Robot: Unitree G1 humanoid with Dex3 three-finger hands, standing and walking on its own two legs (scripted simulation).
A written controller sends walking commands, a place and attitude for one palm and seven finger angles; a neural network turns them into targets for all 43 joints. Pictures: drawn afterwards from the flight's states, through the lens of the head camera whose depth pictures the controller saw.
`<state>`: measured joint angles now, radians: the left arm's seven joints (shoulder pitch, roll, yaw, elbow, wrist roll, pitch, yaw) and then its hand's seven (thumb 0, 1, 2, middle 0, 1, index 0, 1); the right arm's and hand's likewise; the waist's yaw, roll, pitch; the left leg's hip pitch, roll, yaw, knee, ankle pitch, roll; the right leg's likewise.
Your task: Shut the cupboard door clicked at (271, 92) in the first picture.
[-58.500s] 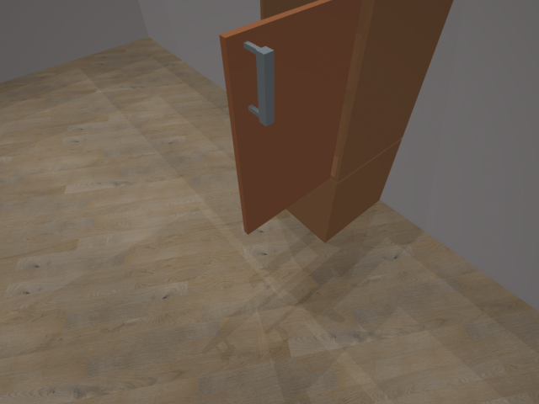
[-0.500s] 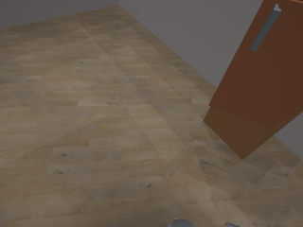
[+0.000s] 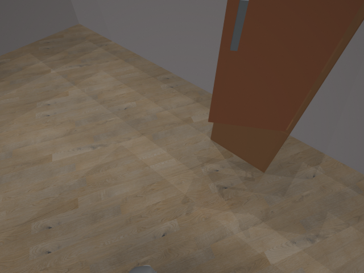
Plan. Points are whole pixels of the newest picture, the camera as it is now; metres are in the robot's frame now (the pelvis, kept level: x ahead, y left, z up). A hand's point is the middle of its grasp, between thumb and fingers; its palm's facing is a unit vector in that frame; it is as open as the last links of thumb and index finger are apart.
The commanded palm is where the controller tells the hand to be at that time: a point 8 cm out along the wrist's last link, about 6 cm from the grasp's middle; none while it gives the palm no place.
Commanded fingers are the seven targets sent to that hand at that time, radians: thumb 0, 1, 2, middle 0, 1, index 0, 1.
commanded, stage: take the last steps up to it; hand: left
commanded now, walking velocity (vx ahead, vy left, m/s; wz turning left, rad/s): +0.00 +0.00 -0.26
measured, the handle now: (238, 22) +0.78 -0.14 +0.16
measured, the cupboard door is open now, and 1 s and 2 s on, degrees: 31 31 31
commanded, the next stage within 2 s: come to a stop and stand still in 1.04 s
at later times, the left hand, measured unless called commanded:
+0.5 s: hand (122, 252) +0.19 +0.16 -0.16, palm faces -0.23 -0.96 -0.18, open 7.4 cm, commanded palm none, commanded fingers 0.00 0.90 0.90 -0.20 -0.30 -0.20 -0.30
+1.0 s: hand (160, 232) +0.25 +0.08 -0.20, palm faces -0.19 -0.97 -0.12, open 7.3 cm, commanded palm none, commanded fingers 0.00 0.90 0.90 -0.20 -0.30 -0.20 -0.30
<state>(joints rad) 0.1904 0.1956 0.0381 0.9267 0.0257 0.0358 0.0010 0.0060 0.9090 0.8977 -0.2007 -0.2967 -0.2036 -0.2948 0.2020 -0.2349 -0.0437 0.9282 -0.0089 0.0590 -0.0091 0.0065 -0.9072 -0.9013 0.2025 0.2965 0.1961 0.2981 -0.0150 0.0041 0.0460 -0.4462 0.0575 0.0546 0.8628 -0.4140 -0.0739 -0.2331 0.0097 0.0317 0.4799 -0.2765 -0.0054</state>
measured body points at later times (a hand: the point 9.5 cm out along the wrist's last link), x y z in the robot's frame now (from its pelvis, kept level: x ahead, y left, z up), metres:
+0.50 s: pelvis +0.06 -0.01 +0.01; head +0.09 -0.01 +0.46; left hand +0.20 +0.21 -0.14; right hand -0.04 -0.24 -0.14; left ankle +0.03 +0.12 -0.74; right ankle +0.07 -0.17 -0.70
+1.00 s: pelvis +0.22 -0.10 -0.01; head +0.25 -0.07 +0.44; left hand +0.26 +0.13 -0.18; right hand +0.24 -0.35 -0.13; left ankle +0.26 -0.02 -0.74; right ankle +0.11 -0.20 -0.67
